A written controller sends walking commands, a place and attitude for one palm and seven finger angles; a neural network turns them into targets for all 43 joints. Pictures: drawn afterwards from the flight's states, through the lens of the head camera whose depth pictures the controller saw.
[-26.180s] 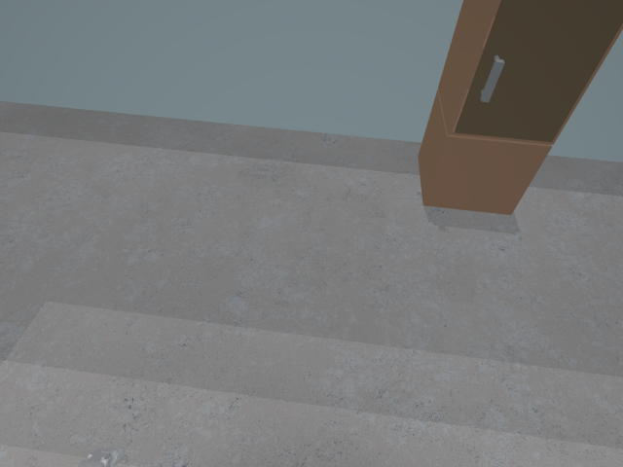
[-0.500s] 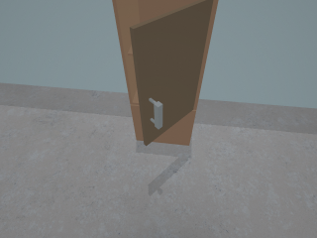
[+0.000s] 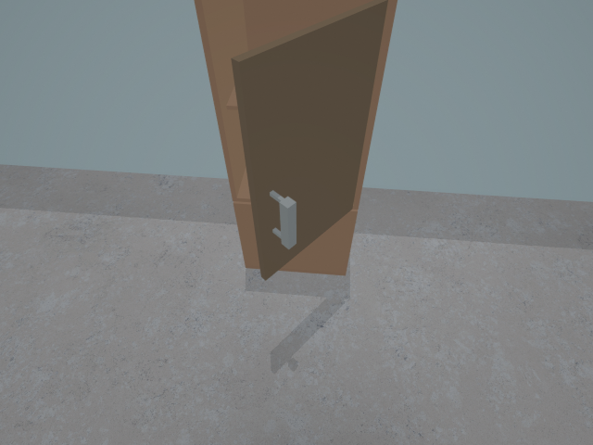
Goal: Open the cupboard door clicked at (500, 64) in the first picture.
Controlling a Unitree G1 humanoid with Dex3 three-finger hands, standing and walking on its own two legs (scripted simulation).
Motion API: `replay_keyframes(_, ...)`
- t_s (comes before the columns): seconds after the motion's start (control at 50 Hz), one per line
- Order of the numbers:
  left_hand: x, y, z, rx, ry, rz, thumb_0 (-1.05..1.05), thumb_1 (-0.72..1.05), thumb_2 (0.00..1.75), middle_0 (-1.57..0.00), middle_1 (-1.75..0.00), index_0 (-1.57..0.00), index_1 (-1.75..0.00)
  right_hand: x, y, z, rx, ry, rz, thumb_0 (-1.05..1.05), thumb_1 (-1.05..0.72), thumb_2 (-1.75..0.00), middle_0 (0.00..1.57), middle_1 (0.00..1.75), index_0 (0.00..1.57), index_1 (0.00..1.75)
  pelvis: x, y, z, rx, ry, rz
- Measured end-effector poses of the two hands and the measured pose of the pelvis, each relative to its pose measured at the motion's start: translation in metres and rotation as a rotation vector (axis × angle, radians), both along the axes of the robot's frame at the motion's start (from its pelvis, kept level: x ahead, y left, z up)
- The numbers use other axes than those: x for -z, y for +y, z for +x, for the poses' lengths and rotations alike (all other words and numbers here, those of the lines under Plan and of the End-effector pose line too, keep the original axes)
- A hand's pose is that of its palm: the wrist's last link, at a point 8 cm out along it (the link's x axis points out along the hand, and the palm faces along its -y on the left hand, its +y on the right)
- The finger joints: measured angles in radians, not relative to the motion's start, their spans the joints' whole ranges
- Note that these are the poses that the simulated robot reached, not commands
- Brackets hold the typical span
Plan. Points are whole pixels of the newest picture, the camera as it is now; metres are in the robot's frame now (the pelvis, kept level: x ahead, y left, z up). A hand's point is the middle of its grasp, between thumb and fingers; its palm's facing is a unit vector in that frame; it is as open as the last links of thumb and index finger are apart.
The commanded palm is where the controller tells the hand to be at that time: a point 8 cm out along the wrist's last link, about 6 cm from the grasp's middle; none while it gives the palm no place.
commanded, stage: look to check the result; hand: left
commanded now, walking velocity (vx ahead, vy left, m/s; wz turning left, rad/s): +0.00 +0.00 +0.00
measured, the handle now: (281, 219) +0.58 +0.06 -0.12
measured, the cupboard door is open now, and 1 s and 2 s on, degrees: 51 51 51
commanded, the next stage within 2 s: walk to a spot facing it in 0.54 s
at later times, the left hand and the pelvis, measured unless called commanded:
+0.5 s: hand out of the picture +0.06 +0.21 -0.17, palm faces +0.01 -0.96 -0.29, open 7.4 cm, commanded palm none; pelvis +0.02 -0.01 +0.00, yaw +0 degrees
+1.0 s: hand out of the picture +0.09 +0.18 -0.18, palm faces -0.09 -0.96 -0.25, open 7.4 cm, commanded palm none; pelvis +0.01 -0.02 -0.01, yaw -8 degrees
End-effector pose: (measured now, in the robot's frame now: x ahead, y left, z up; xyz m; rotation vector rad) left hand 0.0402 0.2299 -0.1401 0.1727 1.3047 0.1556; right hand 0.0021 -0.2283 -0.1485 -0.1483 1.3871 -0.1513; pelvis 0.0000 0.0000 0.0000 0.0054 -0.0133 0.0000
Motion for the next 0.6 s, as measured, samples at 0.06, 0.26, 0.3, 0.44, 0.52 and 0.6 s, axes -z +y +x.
replay_keyframes(0.06, 0.000, 0.003, -0.003, -0.004, 0.017, 0.008, 0.00, 0.91, 0.89, -0.20, -0.30, -0.20, -0.30, -0.001, -0.006, 0.002, 0.001, 0.005, -0.012, 0.01, -0.91, -0.89, 0.20, 0.30, 0.20, 0.30, 0.000, -0.001, 0.003, 0.000, 0.001, -0.001)
replay_keyframes(0.26, -0.004, 0.017, -0.007, -0.012, 0.055, 0.050, 0.00, 0.91, 0.89, -0.20, -0.30, -0.20, -0.30, -0.004, -0.021, 0.016, -0.011, 0.006, -0.038, 0.01, -0.91, -0.89, 0.20, 0.30, 0.20, 0.30, -0.001, -0.004, 0.010, 0.001, 0.005, -0.003)
replay_keyframes(0.3, -0.006, 0.019, -0.005, -0.012, 0.054, 0.057, 0.00, 0.91, 0.89, -0.20, -0.30, -0.20, -0.30, -0.004, -0.022, 0.020, -0.014, 0.002, -0.039, 0.01, -0.91, -0.89, 0.20, 0.30, 0.20, 0.30, -0.001, -0.005, 0.011, 0.000, 0.005, -0.003)
replay_keyframes(0.44, -0.009, 0.022, 0.008, -0.005, 0.033, 0.072, 0.00, 0.91, 0.89, -0.20, -0.30, -0.20, -0.30, -0.004, -0.027, 0.035, -0.026, -0.018, -0.041, 0.01, -0.91, -0.89, 0.20, 0.30, 0.20, 0.30, -0.001, -0.007, 0.016, -0.001, 0.007, -0.003)
replay_keyframes(0.52, -0.010, 0.021, 0.017, 0.001, 0.014, 0.073, 0.00, 0.91, 0.89, -0.20, -0.30, -0.20, -0.30, -0.005, -0.030, 0.042, -0.032, -0.029, -0.044, 0.01, -0.91, -0.89, 0.20, 0.30, 0.20, 0.30, -0.002, -0.009, 0.018, -0.002, 0.008, -0.002)
replay_keyframes(0.6, -0.010, 0.020, 0.027, 0.007, -0.003, 0.073, 0.00, 0.91, 0.89, -0.20, -0.30, -0.20, -0.30, -0.006, -0.033, 0.047, -0.034, -0.037, -0.048, 0.01, -0.91, -0.89, 0.20, 0.30, 0.20, 0.30, -0.002, -0.010, 0.020, -0.003, 0.009, -0.003)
